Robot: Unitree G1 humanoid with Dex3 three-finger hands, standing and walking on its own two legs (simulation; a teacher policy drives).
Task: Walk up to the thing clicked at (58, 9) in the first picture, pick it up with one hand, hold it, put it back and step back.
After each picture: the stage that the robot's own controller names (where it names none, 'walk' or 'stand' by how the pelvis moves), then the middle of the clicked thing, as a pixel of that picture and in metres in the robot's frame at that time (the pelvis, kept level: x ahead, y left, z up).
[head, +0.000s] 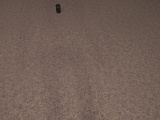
stand; (58, 8) +2.12 +0.38 -0.72
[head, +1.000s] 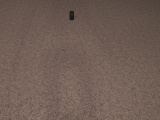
walk; (71, 15) +2.00 +0.15 -0.70
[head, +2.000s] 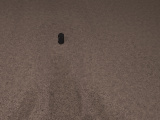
walk; (61, 38) +1.39 +0.17 -0.72
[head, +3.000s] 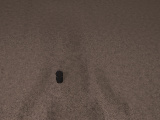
walk; (59, 77) +0.90 +0.18 -0.71
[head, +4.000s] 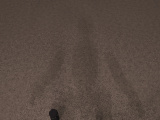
walk; (54, 116) +0.53 +0.23 -0.70
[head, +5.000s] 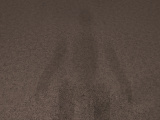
stand; out of the picture +0.37 +0.21 -0.72
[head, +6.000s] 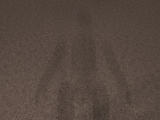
walk; out of the picture +0.36 +0.20 -0.72
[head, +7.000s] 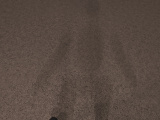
stand; out of the picture +0.39 +0.19 -0.70
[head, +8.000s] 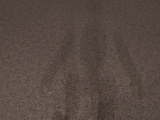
walk; out of the picture +0.36 +0.23 -0.71
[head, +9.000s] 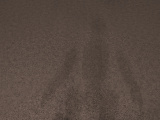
stand; out of the picture +0.44 +0.21 -0.70
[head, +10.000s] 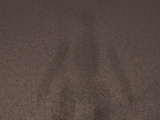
stand; out of the picture +0.41 +0.20 -0.73
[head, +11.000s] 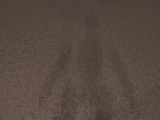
stand; out of the picture +0.42 +0.20 -0.73
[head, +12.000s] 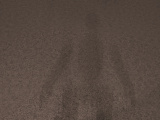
stand; out of the picture +0.41 +0.19 -0.73
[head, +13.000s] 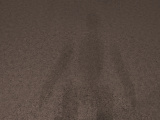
go down; out of the picture +0.41 +0.19 -0.73
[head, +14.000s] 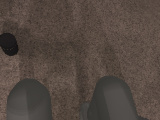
go down; (9, 45) +0.50 +0.25 -0.31
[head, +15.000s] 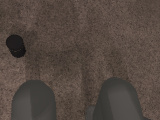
approach; (16, 47) +0.49 +0.24 -0.30
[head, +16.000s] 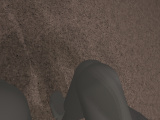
close in; out of the picture +0.47 +0.30 -0.23
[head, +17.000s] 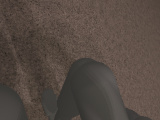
close; out of the picture +0.46 +0.31 -0.23
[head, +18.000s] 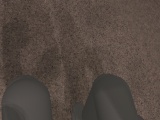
lift; out of the picture +0.40 +0.28 -0.15
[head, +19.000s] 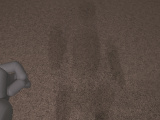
hold; out of the picture +0.27 +0.13 -0.62
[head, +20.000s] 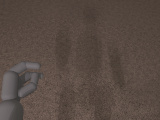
hold; out of the picture +0.24 +0.09 -0.70
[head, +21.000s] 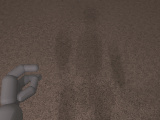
hold; out of the picture +0.27 +0.06 -0.70
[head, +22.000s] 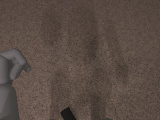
crouch; (69, 118) +0.31 +0.04 -0.58
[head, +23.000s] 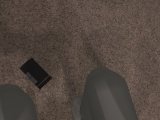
lower; (36, 73) +0.38 +0.07 -0.28
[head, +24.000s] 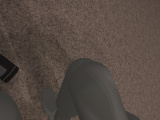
lower; out of the picture +0.39 +0.09 -0.26
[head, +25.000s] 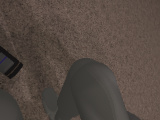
lower; (2, 60) +0.40 +0.08 -0.26
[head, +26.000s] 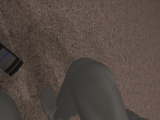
lower; (3, 58) +0.41 +0.07 -0.26
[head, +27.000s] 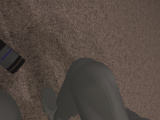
lower; (5, 56) +0.42 +0.06 -0.26
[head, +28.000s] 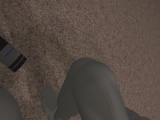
open; (7, 54) +0.42 +0.06 -0.26
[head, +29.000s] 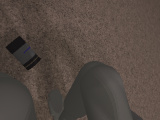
stand; (23, 53) +0.43 +0.05 -0.27
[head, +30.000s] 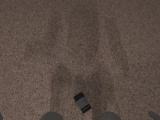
walk; (82, 102) +0.37 -0.04 -0.55
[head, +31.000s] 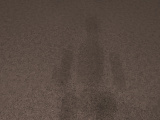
stand; out of the picture +0.33 -0.05 -0.69
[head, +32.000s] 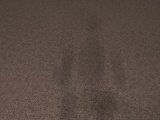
stand; out of the picture +0.33 -0.06 -0.69
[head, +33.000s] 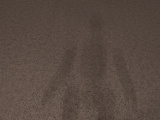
stand; out of the picture +0.34 -0.07 -0.73
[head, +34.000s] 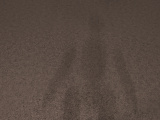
stand; out of the picture +0.35 -0.07 -0.75
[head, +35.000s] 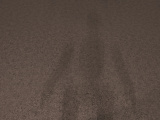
stand; out of the picture +0.33 -0.08 -0.75
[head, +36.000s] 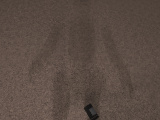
walk; (91, 112) +0.42 -0.14 -0.72
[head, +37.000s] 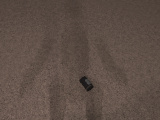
walk; (86, 83) +0.67 -0.06 -0.72
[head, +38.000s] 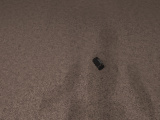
stand; (98, 63) +0.97 -0.08 -0.72
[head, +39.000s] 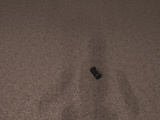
stand; (95, 73) +0.96 -0.13 -0.74
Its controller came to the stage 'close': yes
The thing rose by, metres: 0.34
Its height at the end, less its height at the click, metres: -0.02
